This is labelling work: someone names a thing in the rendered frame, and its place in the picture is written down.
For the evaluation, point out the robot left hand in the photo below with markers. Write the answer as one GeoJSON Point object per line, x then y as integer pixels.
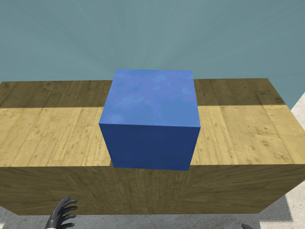
{"type": "Point", "coordinates": [57, 218]}

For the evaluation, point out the pedestal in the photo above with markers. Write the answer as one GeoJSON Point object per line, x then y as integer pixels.
{"type": "Point", "coordinates": [250, 152]}

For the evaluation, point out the carton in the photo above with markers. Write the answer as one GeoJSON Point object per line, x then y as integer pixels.
{"type": "Point", "coordinates": [150, 119]}

